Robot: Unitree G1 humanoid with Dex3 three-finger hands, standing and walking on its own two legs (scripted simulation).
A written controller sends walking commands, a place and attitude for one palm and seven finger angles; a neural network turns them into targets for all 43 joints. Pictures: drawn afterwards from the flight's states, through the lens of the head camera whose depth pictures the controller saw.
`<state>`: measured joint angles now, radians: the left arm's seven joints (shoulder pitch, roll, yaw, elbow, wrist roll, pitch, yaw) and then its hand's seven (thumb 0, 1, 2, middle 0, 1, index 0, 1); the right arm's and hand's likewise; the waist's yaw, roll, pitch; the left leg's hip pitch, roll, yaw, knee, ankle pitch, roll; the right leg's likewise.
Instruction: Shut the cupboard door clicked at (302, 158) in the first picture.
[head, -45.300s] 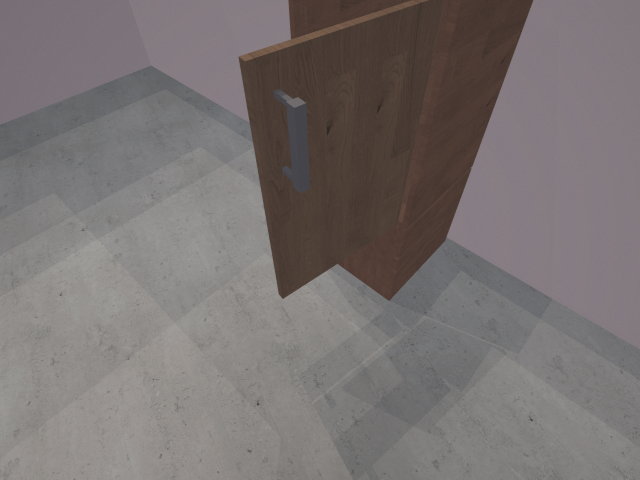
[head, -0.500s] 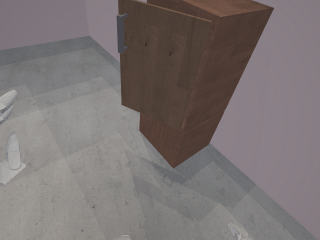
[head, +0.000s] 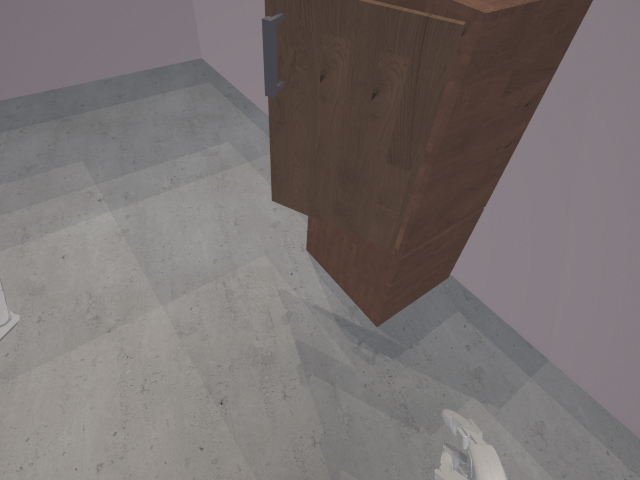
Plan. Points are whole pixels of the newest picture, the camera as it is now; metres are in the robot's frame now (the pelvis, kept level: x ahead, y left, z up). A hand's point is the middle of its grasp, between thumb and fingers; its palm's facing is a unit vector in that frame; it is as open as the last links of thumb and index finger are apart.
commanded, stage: let the arm hang, fingers relaxed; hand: left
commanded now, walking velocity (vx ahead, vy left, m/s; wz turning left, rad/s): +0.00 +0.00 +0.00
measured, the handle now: (275, 56) +0.90 +0.15 +0.12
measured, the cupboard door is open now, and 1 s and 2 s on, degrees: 26 26 26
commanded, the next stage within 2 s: look to check the result in 1.14 s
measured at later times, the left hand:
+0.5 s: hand out of the picture +0.02 +0.20 -0.17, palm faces +0.08 -0.98 -0.20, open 7.0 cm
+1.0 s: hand out of the picture -0.05 +0.16 -0.17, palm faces +0.08 -0.99 -0.12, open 7.4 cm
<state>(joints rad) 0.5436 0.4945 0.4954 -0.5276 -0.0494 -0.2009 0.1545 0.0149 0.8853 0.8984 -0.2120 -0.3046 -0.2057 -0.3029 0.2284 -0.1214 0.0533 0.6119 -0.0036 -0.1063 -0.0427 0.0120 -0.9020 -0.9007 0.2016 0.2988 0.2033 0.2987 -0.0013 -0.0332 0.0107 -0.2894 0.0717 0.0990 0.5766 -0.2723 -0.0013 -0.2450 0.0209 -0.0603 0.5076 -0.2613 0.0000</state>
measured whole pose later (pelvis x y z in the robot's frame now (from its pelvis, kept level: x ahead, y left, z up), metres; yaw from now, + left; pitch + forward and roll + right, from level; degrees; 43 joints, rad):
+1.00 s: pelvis -0.01 +0.02 +0.01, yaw +1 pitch -2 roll +0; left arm 0.35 0.08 0.01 1.16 0.01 0.01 0.03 0.01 0.90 0.90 -0.20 -0.30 -0.20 -0.30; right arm 0.37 -0.09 0.00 1.14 -0.02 0.01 -0.03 0.00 -0.91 -0.90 0.20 0.30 0.20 0.30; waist -0.01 0.00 0.01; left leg -0.21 0.01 0.09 0.43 -0.19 0.03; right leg -0.19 -0.03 -0.06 0.43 -0.21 0.00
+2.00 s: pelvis +0.01 +0.02 +0.01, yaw +4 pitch -1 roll +0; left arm 0.28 0.12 0.03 1.12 0.01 0.01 0.03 0.01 0.91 0.90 -0.20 -0.30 -0.20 -0.30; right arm 0.31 -0.12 -0.01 1.11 -0.01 0.02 -0.02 0.00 -0.91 -0.90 0.20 0.30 0.20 0.30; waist -0.02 0.00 0.04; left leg -0.24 0.00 0.06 0.48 -0.22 0.03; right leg -0.20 -0.04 -0.09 0.48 -0.26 0.00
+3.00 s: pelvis -0.01 -0.02 -0.01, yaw +43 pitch +0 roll +1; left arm 0.28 0.24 0.07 0.90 0.02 0.04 0.02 0.01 0.90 0.90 -0.21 -0.30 -0.20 -0.30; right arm 0.10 -0.23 -0.06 0.88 -0.02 0.04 0.03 0.01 -0.91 -0.90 0.20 0.30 0.20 0.30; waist 0.01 -0.05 0.14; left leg -0.33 0.00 0.05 0.64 -0.30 0.01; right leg -0.31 -0.15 -0.13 0.86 -0.54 0.06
